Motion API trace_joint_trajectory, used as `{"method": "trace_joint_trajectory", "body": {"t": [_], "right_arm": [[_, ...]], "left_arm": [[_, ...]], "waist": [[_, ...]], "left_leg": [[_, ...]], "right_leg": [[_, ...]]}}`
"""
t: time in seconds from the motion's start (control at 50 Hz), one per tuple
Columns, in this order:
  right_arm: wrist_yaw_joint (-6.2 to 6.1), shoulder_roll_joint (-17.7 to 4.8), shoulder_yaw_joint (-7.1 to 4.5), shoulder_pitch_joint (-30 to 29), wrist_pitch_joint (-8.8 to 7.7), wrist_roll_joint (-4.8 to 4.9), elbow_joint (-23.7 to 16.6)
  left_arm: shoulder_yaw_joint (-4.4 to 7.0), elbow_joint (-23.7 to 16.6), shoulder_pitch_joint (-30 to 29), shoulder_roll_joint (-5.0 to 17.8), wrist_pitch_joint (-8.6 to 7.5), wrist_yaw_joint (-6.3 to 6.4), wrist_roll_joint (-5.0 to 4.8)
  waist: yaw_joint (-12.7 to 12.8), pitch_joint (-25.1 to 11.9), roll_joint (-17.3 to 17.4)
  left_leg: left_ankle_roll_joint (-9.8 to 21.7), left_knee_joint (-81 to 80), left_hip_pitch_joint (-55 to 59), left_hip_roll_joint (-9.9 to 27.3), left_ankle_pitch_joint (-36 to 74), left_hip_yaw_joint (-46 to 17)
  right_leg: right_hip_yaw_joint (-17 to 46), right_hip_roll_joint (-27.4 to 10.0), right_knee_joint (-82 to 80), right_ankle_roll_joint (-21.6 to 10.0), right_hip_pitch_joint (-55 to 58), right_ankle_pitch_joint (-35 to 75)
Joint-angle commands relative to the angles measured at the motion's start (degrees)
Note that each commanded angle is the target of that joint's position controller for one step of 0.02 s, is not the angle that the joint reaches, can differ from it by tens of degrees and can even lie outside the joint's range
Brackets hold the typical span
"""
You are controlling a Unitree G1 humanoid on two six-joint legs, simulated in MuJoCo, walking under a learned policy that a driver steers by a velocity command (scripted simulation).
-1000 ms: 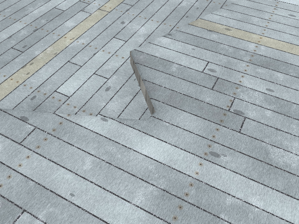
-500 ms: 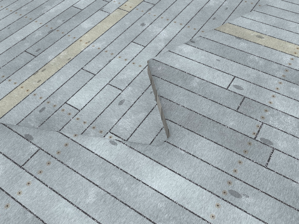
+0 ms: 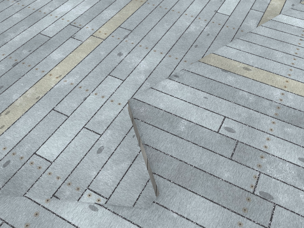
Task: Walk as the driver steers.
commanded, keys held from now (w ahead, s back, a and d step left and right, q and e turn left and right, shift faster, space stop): w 0.66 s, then w+e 0.34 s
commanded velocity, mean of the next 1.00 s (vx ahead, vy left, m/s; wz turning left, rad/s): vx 0.50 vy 0.00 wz -0.10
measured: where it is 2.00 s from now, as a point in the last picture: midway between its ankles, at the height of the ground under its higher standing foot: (184, 126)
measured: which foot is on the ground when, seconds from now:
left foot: down 0.00-0.18, up 0.20-0.68, down 0.70-1.00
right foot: up 0.00-0.16, down 0.18-0.74, up 0.76-1.00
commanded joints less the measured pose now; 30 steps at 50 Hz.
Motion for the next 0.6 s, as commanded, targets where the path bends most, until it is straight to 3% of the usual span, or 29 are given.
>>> {"method": "trace_joint_trajectory", "body": {"t": [0.02,0.06,0.12,0.16,0.18,0.2,0.22,0.24,0.26,0.28,0.32,0.36,0.42,0.48,0.5,0.56,0.58,0.6], "right_arm": [[-0.38,-7.69,-1.28,3.05,-0.56,-0.14,-1.11],[-0.62,-7.88,-1.28,4.44,-0.27,-0.51,-0.28],[-1.27,-8.75,-1.52,3.67,0.12,-0.92,0.42],[-1.38,-9.74,-1.79,1.5,0.28,-0.95,0.45],[-1.27,-9.55,-1.71,0.5,0.46,-0.65,0.25],[-1.1,-7.36,-1.0,0.68,0.34,-0.08,-1.53],[-0.41,-1.61,-0.12,7.63,0.37,1.5,-2.01],[-0.76,-7.77,-1.63,3.35,0.66,0.04,-1.53],[-0.5,-8.0,-1.98,-0.99,0.34,0.07,-3.11],[-0.36,-6.9,-1.8,-3.27,0.11,0.07,-3.52],[0.16,-4.85,-1.56,-2.28,1.36,-1.23,-3.08],[0.7,-3.65,-1.49,-2.82,2.45,-1.46,-3.26],[1.22,-3.76,-1.47,-9.53,3.31,-1.54,-5.53],[1.47,-3.58,-1.15,-16.74,3.26,-1.1,-8.05],[1.8,-3.6,-1.05,-20.25,3.03,-1.13,-9.29],[1.94,-2.61,-0.32,-24.07,2.85,-0.74,-10.65],[1.79,-2.74,-0.24,-25.31,2.89,-0.58,-11.15],[1.73,-4.06,-0.72,-23.03,2.89,-0.94,-10.31]], "left_arm": [[-0.13,-4.85,-6.9,2.1,-0.76,0.08,-0.3],[-0.05,-5.87,-9.33,2.58,-1.03,0.12,-0.26],[0.39,-6.42,-8.86,3.53,-1.68,0.28,-0.23],[1.32,-3.58,0.19,4.76,-2.34,0.9,-0.17],[2.17,0.01,10.34,6.09,-2.89,1.47,0.31],[3.54,2.22,21.2,10.78,-3.27,2.21,1.78],[4.74,2.71,22.37,15.6,-2.82,2.16,1.66],[4.2,1.99,17.09,12.04,-2.14,1.72,-0.58],[3.3,1.17,11.36,8.76,-2.15,1.54,-1.04],[2.59,1.19,8.95,5.86,-2.63,1.28,-0.78],[1.81,2.49,8.34,3.32,-3.49,1.6,-1.0],[1.83,4.28,11.46,3.63,-4.44,1.62,-1.16],[2.01,5.87,14.66,4.91,-4.8,1.74,-1.34],[1.72,6.75,17.44,4.5,-4.54,1.71,-1.3],[1.5,6.8,17.5,4.47,-4.49,1.81,-1.38],[1.44,7.67,19.01,4.98,-4.41,1.84,-1.19],[1.43,8.05,19.6,5.06,-4.39,1.81,-0.99],[1.64,8.79,20.55,5.7,-4.33,2.11,-0.3]], "waist": [[-0.71,3.38,5.58],[-1.34,3.9,5.72],[0.14,3.82,5.81],[4.46,-0.53,6.26],[8.65,-5.82,4.38],[11.9,-13.33,-0.87],[7.99,-18.89,-13.71],[7.35,-13.74,-3.93],[5.28,-5.93,-1.7],[4.11,-2.6,0.95],[1.12,-1.16,-0.59],[0.43,-0.85,-0.7],[0.81,1.29,-0.44],[2.31,2.66,-0.49],[3.12,3.39,0.3],[3.97,2.47,-1.57],[4.34,2.43,-2.15],[3.39,1.35,-3.9]], "left_leg": [[6.44,-4.05,-1.43,15.47,19.82,-7.5],[6.63,-2.57,2.65,17.01,22.62,-7.86],[5.9,1.5,6.76,18.79,31.54,-7.52],[4.2,12.01,5.84,17.71,46.15,-5.68],[2.98,23.35,1.75,15.08,44.55,-3.4],[1.74,40.8,-10.32,12.16,25.51,-1.33],[-0.58,59.59,-30.33,0.75,-17.74,-1.12],[0.34,63.78,-35.48,3.59,-16.46,-8.75],[0.55,62.75,-36.99,6.16,-10.99,-8.6],[0.4,59.71,-35.11,8.05,-7.2,-8.45],[-0.8,54.82,-29.61,10.18,-4.6,-7.79],[-1.83,53.09,-28.79,10.3,-3.89,-6.78],[-3.16,47.5,-34.15,11.61,1.65,-4.91],[-3.96,39.1,-37.04,11.83,7.43,-3.25],[-4.04,34.93,-36.69,11.22,9.7,-2.75],[-3.71,27.47,-30.56,8.46,13.94,-0.2],[-3.53,26.27,-28.42,7.45,13.36,0.37],[-2.31,31.45,-29.67,8.74,15.82,-2.04]], "right_leg": [[-2.79,2.0,-6.47,-0.28,0.17,3.33],[-2.91,2.73,-9.09,-1.35,-0.55,1.9],[-3.19,4.28,-12.52,-3.78,2.4,-3.45],[-4.57,7.84,-15.76,-5.85,15.1,-6.45],[-4.62,8.52,-19.02,-7.35,27.62,-4.41],[8.89,-3.65,-20.04,-10.6,43.19,-10.28],[37.34,-18.15,-27.62,-18.06,55.52,-14.54],[37.61,-15.43,-30.13,-16.9,50.38,-17.82],[28.29,-13.66,-30.94,-15.41,42.62,-14.8],[22.3,-11.12,-32.75,-13.87,36.44,-7.45],[13.98,-6.94,-34.98,-10.95,29.46,-0.86],[11.31,-6.17,-35.7,-11.35,28.26,5.92],[7.59,-4.61,-37.93,-11.06,29.0,7.6],[5.39,-3.33,-38.73,-10.3,30.72,10.62],[4.54,-2.63,-38.7,-9.52,30.9,13.54],[0.87,-1.01,-37.9,-8.26,31.13,20.02],[0.6,-1.09,-37.86,-8.18,31.16,20.4],[1.6,-4.41,-35.79,-8.79,35.52,24.68]]}}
